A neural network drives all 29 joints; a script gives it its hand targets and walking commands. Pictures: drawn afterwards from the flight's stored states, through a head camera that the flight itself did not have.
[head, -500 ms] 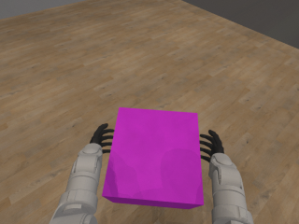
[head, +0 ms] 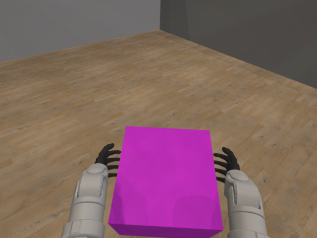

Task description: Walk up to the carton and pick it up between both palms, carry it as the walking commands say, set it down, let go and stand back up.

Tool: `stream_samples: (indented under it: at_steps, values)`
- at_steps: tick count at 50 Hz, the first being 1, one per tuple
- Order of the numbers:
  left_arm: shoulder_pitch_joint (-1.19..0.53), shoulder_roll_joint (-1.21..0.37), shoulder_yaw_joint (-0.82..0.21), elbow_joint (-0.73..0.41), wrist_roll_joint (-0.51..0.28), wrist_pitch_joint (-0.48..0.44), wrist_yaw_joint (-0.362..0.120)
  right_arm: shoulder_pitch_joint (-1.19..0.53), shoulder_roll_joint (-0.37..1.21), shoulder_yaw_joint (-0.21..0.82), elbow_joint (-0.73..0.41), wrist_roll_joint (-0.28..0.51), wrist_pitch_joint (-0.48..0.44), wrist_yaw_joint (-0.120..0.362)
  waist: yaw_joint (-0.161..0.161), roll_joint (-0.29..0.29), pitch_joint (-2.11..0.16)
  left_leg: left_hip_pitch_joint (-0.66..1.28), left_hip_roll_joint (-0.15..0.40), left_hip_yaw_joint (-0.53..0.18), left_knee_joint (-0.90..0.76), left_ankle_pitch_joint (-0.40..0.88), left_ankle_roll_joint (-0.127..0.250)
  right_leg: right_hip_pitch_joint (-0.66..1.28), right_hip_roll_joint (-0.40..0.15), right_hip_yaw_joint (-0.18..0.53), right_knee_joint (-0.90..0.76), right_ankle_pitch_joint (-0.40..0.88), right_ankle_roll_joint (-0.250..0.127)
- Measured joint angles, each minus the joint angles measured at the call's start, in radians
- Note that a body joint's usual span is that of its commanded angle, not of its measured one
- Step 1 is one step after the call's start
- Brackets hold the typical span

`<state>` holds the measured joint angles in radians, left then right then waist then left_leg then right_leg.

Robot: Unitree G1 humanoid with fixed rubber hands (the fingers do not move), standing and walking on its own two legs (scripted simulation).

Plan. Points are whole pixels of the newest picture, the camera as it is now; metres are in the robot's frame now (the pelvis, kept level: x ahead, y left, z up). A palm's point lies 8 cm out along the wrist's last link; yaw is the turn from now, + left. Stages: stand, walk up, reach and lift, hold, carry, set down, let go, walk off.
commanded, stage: reach and lift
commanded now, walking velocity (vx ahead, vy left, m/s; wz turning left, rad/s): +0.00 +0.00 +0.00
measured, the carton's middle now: (165, 182) +0.31 -0.03 -0.04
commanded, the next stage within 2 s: hold in 1.26 s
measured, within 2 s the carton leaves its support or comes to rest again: neither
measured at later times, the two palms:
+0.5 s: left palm (90, 175) +0.28 +0.17 +0.05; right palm (221, 171) +0.28 -0.17 +0.05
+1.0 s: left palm (92, 176) +0.28 +0.17 +0.04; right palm (223, 172) +0.28 -0.17 +0.05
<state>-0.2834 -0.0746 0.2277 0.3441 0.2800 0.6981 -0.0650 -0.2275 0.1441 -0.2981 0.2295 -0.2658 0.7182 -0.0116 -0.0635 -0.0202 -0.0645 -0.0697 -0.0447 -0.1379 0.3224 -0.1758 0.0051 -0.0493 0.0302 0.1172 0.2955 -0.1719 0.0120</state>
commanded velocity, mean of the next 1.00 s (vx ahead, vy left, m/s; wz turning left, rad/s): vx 0.00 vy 0.00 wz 0.00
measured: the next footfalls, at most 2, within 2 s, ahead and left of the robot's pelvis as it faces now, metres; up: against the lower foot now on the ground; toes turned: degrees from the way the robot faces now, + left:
none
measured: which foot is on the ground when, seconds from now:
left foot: down 0.00-1.00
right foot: down 0.00-1.00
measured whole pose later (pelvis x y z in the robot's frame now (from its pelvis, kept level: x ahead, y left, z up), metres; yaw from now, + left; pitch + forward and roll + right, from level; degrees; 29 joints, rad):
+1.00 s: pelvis +0.00 +0.00 +0.00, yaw -1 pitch -5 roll +0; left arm -0.24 -0.13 0.27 0.23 0.31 0.74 -0.04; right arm -0.23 0.15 -0.27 0.23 -0.30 0.72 0.03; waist 0.01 -0.01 -0.04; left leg -0.05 -0.04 -0.12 0.29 -0.17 0.00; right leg -0.04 0.03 0.12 0.30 -0.17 0.00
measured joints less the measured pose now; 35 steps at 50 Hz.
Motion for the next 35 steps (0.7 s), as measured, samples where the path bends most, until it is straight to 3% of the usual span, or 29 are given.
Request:
stream_samples:
  at_steps: [22,35]
  values:
    - [0.004,-0.023,0.04,-0.049,0.032,0.036,0.014,-0.037,0.008,0.012,0.027,-0.048,0.015,0.023,0.057,0.016,0.024,0.019,0.0,0.0,-0.005,0.006,-0.004,0.016,-0.002,-0.008,0.005,0.0,-0.003]
    - [0.008,-0.035,0.05,-0.069,0.037,0.038,0.02,-0.038,0.008,0.009,0.025,-0.045,0.008,0.031,0.069,0.011,0.027,0.018,0.004,0.012,-0.01,0.006,-0.006,0.007,0.001,-0.002,0.012,-0.003,-0.006]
